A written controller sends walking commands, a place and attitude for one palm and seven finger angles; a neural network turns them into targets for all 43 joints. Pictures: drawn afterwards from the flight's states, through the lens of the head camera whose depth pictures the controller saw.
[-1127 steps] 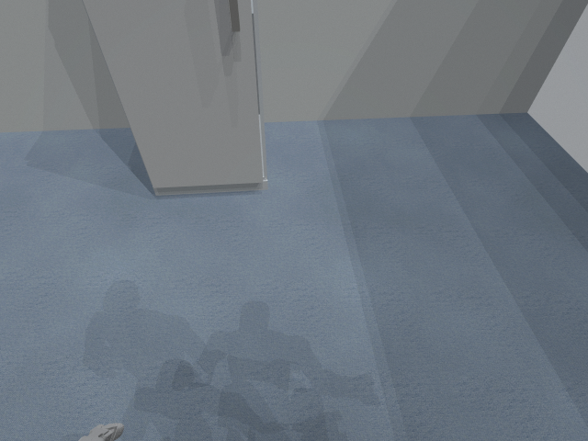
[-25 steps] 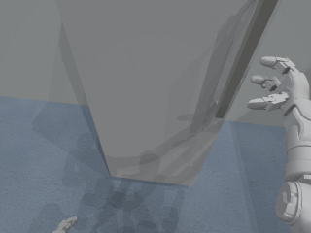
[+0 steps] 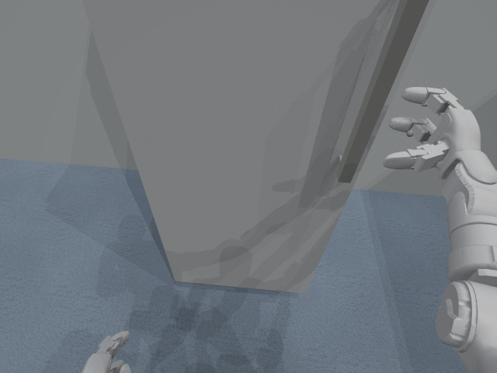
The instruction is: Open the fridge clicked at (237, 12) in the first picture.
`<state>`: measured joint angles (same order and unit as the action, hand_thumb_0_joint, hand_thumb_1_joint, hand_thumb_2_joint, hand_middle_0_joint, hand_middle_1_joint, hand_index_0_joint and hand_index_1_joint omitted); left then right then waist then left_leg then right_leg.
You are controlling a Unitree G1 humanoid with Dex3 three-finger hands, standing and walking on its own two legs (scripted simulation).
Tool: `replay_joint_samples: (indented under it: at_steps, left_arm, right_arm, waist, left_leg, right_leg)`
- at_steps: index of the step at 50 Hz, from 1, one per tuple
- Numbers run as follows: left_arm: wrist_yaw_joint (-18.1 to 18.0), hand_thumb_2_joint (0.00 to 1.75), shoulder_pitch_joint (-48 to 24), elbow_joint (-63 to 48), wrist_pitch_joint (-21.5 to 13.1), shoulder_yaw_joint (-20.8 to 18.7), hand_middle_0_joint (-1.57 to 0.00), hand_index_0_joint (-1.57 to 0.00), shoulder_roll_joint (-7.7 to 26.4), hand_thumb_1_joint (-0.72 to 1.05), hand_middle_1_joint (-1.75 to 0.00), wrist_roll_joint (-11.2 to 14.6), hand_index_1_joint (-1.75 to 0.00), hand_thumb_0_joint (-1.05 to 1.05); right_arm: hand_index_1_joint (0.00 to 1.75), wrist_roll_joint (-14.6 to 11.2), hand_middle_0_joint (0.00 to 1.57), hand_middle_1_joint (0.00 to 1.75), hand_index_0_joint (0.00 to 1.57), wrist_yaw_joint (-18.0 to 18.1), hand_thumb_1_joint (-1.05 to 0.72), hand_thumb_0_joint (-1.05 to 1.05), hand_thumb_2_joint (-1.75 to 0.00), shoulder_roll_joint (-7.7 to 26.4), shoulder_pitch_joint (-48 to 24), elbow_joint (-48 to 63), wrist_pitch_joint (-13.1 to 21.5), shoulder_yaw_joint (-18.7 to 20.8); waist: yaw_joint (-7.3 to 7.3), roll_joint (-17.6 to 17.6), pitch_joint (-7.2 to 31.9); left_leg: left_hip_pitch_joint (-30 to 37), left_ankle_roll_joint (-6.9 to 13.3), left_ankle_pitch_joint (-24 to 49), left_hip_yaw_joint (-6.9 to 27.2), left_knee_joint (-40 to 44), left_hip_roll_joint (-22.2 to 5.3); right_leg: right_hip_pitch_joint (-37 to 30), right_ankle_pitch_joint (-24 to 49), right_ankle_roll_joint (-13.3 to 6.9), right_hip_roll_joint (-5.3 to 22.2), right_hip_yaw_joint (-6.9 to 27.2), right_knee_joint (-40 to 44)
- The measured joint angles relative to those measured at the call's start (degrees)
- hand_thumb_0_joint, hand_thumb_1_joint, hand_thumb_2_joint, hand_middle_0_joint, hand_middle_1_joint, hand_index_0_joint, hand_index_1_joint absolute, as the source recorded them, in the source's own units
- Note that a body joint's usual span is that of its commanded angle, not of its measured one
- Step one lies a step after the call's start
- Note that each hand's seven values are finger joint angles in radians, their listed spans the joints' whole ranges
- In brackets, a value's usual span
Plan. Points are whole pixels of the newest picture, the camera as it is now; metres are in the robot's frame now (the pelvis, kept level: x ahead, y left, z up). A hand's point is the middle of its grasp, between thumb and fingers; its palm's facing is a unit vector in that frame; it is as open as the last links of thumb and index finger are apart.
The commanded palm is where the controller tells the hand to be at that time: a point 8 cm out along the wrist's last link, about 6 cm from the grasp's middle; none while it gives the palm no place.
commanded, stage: feel for the door with the fingertips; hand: right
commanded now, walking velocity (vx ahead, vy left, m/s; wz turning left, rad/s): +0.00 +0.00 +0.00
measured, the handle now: (369, 97) +0.52 -0.15 +0.21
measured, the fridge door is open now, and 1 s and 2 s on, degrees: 0 0 0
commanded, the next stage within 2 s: slide the fingers in behind the handle in 0.76 s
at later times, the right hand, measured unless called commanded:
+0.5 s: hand (391, 127) +0.46 -0.17 +0.20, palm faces +0.03 +1.00 +0.01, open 14.0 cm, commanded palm +0.43 -0.22 +0.20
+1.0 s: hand (391, 121) +0.48 -0.18 +0.19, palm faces +0.01 +1.00 +0.01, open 13.6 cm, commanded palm +0.45 -0.22 +0.20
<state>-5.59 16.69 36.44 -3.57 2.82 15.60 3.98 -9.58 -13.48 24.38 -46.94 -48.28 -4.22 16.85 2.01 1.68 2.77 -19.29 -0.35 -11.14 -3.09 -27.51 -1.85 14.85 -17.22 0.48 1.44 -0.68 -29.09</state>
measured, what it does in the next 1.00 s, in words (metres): stands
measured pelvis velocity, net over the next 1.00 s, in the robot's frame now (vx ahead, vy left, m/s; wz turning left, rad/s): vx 0.01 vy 0.00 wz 0.00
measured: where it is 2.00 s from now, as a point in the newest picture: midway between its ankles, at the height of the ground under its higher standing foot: outside the picture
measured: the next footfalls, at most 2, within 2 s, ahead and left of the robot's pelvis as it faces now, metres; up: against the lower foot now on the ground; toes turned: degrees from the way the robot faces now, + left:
none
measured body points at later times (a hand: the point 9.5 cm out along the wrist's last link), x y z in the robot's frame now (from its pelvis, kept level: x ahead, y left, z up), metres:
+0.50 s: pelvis +0.01 +0.00 +0.00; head +0.02 +0.01 +0.45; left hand +0.09 +0.26 -0.11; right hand +0.45 -0.23 +0.20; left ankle +0.03 +0.13 -0.74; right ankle -0.02 -0.12 -0.74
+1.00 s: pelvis +0.01 +0.00 +0.00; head +0.03 +0.00 +0.45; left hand +0.07 +0.26 -0.12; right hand +0.47 -0.23 +0.20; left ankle +0.03 +0.13 -0.74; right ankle -0.02 -0.12 -0.74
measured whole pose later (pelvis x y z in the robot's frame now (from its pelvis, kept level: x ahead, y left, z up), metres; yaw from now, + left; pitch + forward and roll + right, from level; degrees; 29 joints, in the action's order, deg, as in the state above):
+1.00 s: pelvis +0.01 +0.00 +0.00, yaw +0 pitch +6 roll +1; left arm -4.5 21.3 39.4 -4.1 1.8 15.8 3.1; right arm -8.3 -11.9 24.0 -54.2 -57.6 1.2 16.6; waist 3.6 1.6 2.9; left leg -22.5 -0.6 -11.8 -2.9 -28.7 -1.8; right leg 18.3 -18.3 0.2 1.4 -0.8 -30.9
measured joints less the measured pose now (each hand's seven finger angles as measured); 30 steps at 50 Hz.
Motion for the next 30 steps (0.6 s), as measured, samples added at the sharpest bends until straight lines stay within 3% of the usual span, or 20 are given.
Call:
replay_joint_samples:
  at_steps: [7, 18, 24, 30]
  left_arm:
    - [0.2, 0.89, 1.6, 1.2, -0.1, -0.3, -0.21, -0.2, 0.2, 0.9, -0.3, 0.0, -0.3, 0.01]
    - [0.8, 0.89, 2.8, 1.6, 0.1, -0.9, -0.21, -0.2, -0.1, 0.91, -0.3, -0.4, -0.3, 0.02]
    - [0.7, 0.89, 2.5, 1.3, 0.5, -1.0, -0.21, -0.2, -0.2, 0.91, -0.3, -0.4, -0.3, 0.02]
    - [0.3, 0.89, 1.8, 1.5, 0.2, -0.9, -0.21, -0.2, 0.0, 0.91, -0.3, -0.2, -0.3, 0.02]
  right_arm:
    - [1.2, -0.7, 0.3, 1.2, 0.3, 0.2, 0.5, -0.01, -0.3, -1.5, -0.7, 0.0, 1.1, -0.7]
    - [1.2, 0.3, 0.3, 1.2, 0.3, 3.0, 0.5, -0.01, -0.3, -3.2, 0.6, 2.0, 1.3, 0.4]
    - [1.2, 0.7, 0.3, 1.2, 0.3, 3.3, 0.5, -0.01, -0.3, -2.6, 1.6, 3.0, 0.3, 1.2]
    - [1.2, 0.5, 0.3, 1.2, 0.3, 2.9, 0.5, -0.01, -0.3, -2.0, -0.9, 0.2, 0.0, -0.8]
  waist:
    - [0.1, 0.1, -0.1]
    - [1.07, 0.1, 0.0]
    - [1.08, 0.3, 0.2]
    - [0.64, 0.1, -0.2]
  left_leg:
    - [-0.4, 0.0, 0.0, 0.1, -0.1, 0.1]
    - [-0.5, 0.0, 0.1, 1.0, 0.2, 0.6]
    - [0.2, 0.1, 0.1, 1.2, 0.7, 0.8]
    - [0.1, 0.0, 0.0, 0.3, 0.5, 0.4]
  right_leg:
    - [0.4, -0.1, 0.0, 0.1, -0.1, -0.1]
    - [-0.1, -0.2, 0.0, 0.5, -1.1, 0.5]
    - [-0.8, -0.3, 0.1, 0.6, -1.2, 0.9]
    - [-0.2, -0.3, 0.1, 0.4, -0.3, 0.3]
